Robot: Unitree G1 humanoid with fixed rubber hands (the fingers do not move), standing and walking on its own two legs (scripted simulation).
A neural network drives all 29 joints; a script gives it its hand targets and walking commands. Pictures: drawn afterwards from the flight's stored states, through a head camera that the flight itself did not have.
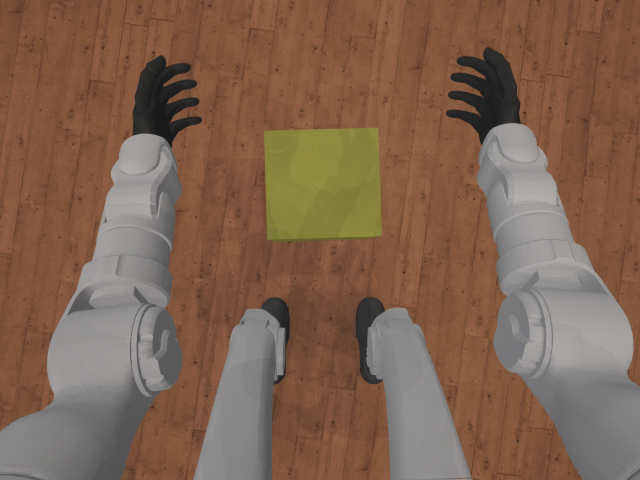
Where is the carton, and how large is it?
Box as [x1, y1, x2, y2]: [264, 128, 381, 241]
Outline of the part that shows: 377,128 264,131 267,239 279,241 367,238 381,235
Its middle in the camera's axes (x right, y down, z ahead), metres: +0.00 -0.10 +0.83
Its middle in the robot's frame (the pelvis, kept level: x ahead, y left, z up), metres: +0.46 +0.00 -0.50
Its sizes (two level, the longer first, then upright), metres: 0.210 0.200 0.250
